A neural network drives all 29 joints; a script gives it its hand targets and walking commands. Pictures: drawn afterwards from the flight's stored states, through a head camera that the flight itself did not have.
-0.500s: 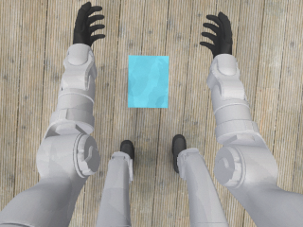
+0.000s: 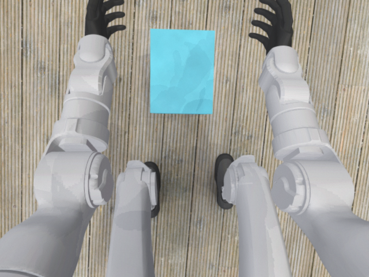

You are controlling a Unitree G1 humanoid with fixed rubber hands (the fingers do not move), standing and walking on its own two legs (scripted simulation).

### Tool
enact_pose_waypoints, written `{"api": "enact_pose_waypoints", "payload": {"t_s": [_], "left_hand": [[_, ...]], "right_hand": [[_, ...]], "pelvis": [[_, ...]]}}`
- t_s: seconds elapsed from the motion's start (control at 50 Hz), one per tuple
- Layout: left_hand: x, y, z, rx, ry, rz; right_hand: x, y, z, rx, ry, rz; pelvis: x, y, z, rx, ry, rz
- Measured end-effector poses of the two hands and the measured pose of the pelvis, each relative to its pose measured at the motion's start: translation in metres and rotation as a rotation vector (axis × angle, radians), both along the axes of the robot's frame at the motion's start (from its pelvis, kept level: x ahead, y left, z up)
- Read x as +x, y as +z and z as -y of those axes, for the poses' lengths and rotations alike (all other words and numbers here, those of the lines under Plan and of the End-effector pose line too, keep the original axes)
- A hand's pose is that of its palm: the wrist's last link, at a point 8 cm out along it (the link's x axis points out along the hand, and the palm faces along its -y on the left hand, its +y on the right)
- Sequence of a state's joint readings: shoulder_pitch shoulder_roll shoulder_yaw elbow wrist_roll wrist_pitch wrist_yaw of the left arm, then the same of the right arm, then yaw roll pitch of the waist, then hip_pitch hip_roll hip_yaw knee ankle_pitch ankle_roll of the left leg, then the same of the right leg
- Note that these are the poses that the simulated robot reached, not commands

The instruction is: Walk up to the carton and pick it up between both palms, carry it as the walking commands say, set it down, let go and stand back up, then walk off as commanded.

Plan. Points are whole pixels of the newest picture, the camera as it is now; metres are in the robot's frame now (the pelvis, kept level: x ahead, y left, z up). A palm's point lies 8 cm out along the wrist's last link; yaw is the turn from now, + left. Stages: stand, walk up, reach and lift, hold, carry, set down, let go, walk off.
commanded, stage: reach and lift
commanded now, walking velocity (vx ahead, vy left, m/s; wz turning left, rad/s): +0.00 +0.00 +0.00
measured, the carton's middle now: (181, 78) +0.50 +0.01 -0.42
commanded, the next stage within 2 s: none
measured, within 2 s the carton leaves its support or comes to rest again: neither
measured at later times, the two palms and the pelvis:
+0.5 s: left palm (121, 56) +0.53 +0.16 -0.27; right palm (248, 62) +0.51 -0.15 -0.27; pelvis -0.02 +0.00 -0.10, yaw +0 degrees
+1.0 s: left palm (131, 65) +0.53 +0.15 -0.35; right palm (239, 65) +0.52 -0.15 -0.34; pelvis -0.03 +0.00 -0.16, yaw +0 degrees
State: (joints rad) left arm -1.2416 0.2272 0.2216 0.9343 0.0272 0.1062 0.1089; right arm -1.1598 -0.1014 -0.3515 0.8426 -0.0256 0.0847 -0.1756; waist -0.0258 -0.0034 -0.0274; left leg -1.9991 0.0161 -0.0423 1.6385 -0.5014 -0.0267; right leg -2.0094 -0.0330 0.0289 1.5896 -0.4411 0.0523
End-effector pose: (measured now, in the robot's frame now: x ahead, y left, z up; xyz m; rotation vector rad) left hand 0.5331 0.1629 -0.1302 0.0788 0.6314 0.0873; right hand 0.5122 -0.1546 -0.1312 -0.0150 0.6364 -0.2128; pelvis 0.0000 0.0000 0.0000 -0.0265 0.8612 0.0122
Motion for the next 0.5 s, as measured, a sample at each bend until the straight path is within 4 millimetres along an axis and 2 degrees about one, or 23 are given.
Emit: {"api": "enact_pose_waypoints", "payload": {"t_s": [0.18, 0.34, 0.5], "left_hand": [[0.000, -0.053, 0.004, -0.010, -0.002, -0.018], [0.002, -0.091, 0.006, -0.011, -0.010, -0.034], [-0.002, -0.139, 0.005, -0.006, -0.026, -0.063]], "right_hand": [[0.004, -0.049, 0.000, 0.007, 0.002, -0.009], [0.005, -0.091, -0.005, 0.015, 0.019, -0.036], [0.002, -0.140, -0.007, 0.018, 0.039, -0.070]], "pelvis": [[-0.011, -0.046, -0.003, -0.007, 0.002, 0.024], [-0.016, -0.076, -0.003, -0.009, 0.006, 0.052], [-0.020, -0.103, 0.000, -0.007, 0.007, 0.087]]}}
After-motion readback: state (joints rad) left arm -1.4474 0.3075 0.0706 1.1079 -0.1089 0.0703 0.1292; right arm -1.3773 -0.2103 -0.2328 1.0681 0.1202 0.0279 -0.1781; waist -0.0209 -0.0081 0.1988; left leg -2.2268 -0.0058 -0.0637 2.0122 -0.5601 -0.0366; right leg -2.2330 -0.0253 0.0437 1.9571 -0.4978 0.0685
